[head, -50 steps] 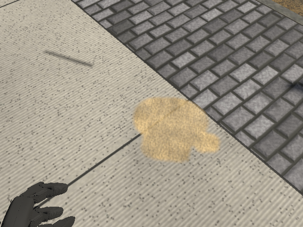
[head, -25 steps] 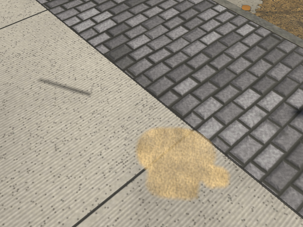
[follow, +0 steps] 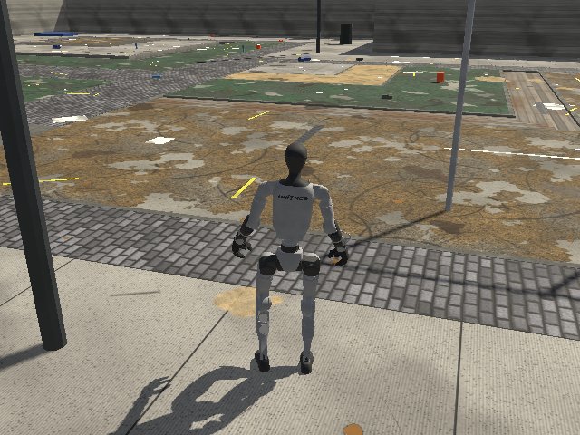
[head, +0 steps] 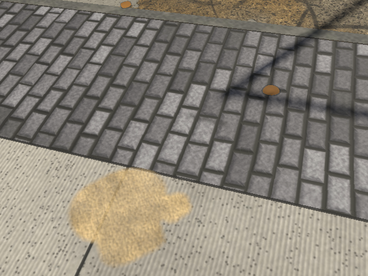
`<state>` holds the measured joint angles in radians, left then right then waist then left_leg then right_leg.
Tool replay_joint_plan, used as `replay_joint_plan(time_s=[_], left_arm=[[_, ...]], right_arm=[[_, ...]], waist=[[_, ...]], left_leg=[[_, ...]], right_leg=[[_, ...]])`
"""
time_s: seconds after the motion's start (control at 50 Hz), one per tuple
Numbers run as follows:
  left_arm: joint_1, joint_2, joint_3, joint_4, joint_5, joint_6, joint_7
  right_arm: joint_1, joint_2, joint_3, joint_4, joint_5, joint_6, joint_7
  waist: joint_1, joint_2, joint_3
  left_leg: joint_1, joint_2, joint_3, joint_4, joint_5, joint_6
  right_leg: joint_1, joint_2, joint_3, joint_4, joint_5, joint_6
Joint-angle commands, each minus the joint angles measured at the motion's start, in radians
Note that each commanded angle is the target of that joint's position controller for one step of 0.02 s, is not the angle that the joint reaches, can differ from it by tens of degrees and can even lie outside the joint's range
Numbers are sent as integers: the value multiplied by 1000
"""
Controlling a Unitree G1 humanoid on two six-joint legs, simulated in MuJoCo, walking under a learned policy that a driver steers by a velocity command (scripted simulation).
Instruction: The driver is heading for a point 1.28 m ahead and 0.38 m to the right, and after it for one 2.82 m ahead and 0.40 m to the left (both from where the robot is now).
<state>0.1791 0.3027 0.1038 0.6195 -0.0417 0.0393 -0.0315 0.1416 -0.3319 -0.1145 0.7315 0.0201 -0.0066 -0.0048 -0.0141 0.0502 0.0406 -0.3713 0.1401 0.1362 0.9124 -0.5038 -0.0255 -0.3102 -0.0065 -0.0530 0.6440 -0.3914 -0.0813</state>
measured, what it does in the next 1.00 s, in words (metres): walks ahead, turning right: left foot, then right foot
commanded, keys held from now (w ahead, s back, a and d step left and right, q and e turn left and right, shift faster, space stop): w+e+shift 0.64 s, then w+shift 0.04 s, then w+q+shift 0.32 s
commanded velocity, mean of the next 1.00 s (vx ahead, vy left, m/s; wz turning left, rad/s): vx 0.87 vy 0.00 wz -0.67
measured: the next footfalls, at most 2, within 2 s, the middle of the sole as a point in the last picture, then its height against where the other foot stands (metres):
left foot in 0.38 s outside the picture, level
right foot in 0.82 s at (302, 224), level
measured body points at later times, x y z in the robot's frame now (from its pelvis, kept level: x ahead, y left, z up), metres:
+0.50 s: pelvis +0.29 -0.03 +0.00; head +0.32 -0.04 +0.45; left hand +0.50 +0.20 -0.11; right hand +0.31 -0.36 -0.08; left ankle +0.36 +0.07 -0.72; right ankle +0.12 -0.07 -0.63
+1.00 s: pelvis +0.64 -0.31 +0.01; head +0.66 -0.33 +0.46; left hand +0.86 -0.14 -0.12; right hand +0.51 -0.54 -0.13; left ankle +0.68 -0.13 -0.61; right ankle +0.60 -0.33 -0.72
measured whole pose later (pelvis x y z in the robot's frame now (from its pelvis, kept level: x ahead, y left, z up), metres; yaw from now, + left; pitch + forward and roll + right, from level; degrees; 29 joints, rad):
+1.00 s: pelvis +0.64 -0.31 +0.01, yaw -37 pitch +0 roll -1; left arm 0.28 0.28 0.03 0.85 0.04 -0.08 -0.01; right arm 0.34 -0.26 -0.03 0.85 0.00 -0.03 0.03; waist -0.03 0.02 0.06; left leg -0.48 0.11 -0.05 1.27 -0.22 0.08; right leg -0.19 0.07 -0.15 0.47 -0.29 -0.11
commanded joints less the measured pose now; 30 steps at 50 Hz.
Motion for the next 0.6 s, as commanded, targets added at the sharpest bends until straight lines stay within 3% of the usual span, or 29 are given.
replay_joint_plan(time_s=[0.02, 0.04, 0.06, 0.08, 0.1, 0.12, 0.16, 0.2, 0.28, 0.32, 0.34, 0.36, 0.38, 0.4, 0.42, 0.44, 0.46, 0.48, 0.5, 0.52, 0.56, 0.6], left_arm=[[207, 189, 39, 2, 18, -91, 10], [162, 158, 24, -9, 6, -95, 16], [127, 142, 14, -11, 3, -90, 26], [123, 131, 6, -20, 15, -89, 38], [117, 187, 17, 11, 82, -75, 27], [138, 178, 17, 21, 79, -73, 19], [200, 162, 11, 46, 60, -76, 6], [239, 165, 12, 58, 57, -81, 6], [267, 195, 21, 72, 57, -91, 24], [227, 203, 22, 68, 55, -98, 30], [188, 210, 23, 64, 57, -101, 30], [145, 219, 23, 58, 61, -106, 24], [109, 203, 18, 58, 63, -115, 15], [114, 86, -12, 10, 41, -125, 14], [135, 36, -38, -27, 24, -127, 17], [122, 76, -38, 16, 42, -109, 20], [89, 104, -33, 31, 63, -97, 6], [67, 105, -31, 39, 73, -87, -11], [37, 92, -34, 26, 85, -76, -26], [16, 75, -42, 19, 86, -62, -41], [-44, 47, -54, -8, 82, -43, -56], [-107, 40, -62, -40, 79, -38, -63]], right_arm=[[-270, -100, -10, -201, 24, -101, 22], [-199, -112, -17, -160, 2, -115, 24], [-169, -118, -21, -142, -20, -125, 24], [-161, -115, -24, -130, -23, -128, 28], [-79, -53, 15, -79, -125, -56, 57], [-69, -40, 16, -80, -115, -22, 64], [-124, -47, 23, -104, -77, 7, 63], [-194, -54, 28, -127, -60, 7, 61], [-302, -62, 35, -174, -46, -12, 60], [-245, -75, 33, -173, -39, -20, 52], [-166, -88, 29, -160, -36, -26, 44], [-1, -119, 14, -118, -34, -35, 27], [235, -180, -10, -62, -43, -45, 3], [445, -310, -38, -39, -80, -49, -19], [328, -312, -32, -57, -84, -50, -11], [173, -191, -5, -94, -83, -44, -9], [138, -117, 13, -97, -78, -41, -9], [139, -81, 24, -78, -76, -41, -11], [162, -63, 33, -51, -74, -47, -12], [184, -49, 38, -27, -67, -57, -9], [228, -29, 45, 13, -49, -79, 4], [236, -27, 48, 32, -47, -95, 9]], waist=[[118, -234, -3], [70, -178, -6], [44, -169, 4], [33, -177, 1], [28, -201, -1], [25, -184, 3], [52, -170, 28], [83, -175, 48], [122, -187, 71], [81, -203, 62], [32, -214, 42], [-55, -191, -29], [-179, -90, -157], [-237, 226, -349], [-118, 426, -332], [-62, 225, -183], [-54, 70, -119], [-40, 20, -74], [-31, 49, -33], [-27, 73, 0], [-22, 59, 37], [-5, 34, 55]], left_leg=[[-696, -77, -225, 291, 30, 47], [-624, -59, -224, 241, 116, 44], [-560, -54, -218, 151, 210, 30], [-489, -64, -210, 99, 284, 14], [-373, -77, -128, 101, 342, -19], [-331, -91, -106, 90, 359, -41], [-334, -91, -103, 23, 377, -73], [-341, -93, -119, -79, 409, -90], [-284, -103, -155, -271, 403, -71], [-145, -106, -166, -330, 365, -42], [-10, -121, -155, -352, 315, -28], [221, -152, -132, -358, 260, -13], [528, -105, -176, -356, 207, 12], [798, 157, -524, -502, -358, 44], [715, 298, -995, -746, -543, 70], [561, 293, -918, -718, -486, 95], [467, 262, -742, -676, -330, 108], [392, 216, -585, -683, -172, 108], [348, 185, -475, -701, -76, 107], [324, 172, -398, -719, -5, 99], [326, 163, -268, -739, 163, 83], [320, 154, -138, -756, 315, 74]], right_leg=[[439, -353, 769, -508, -453, -284], [397, -305, 670, -485, -355, -242], [349, -262, 581, -482, -248, -209], [308, -222, 526, -488, -196, -190], [200, -107, 408, -506, -96, -139], [153, -79, 379, -500, -64, -139], [122, -81, 408, -511, -61, -156], [139, -95, 445, -513, -52, -163], [198, -125, 517, -485, -18, -169], [180, -143, 551, -461, 82, -152], [136, -142, 549, -422, 208, -135], [65, -110, 523, -275, 415, -110], [-62, -5, 438, 41, 499, -75], [-289, 137, 285, 456, 186, -38], [-447, 153, 242, 648, -125, -43], [-481, 62, 214, 728, -9, -50], [-464, 7, 180, 703, 65, -45], [-437, -36, 165, 663, 100, -36], [-443, -61, 160, 646, 111, -26], [-456, -80, 153, 639, 128, -17], [-517, -90, 136, 656, 185, -15], [-552, -89, 121, 637, 259, -14]])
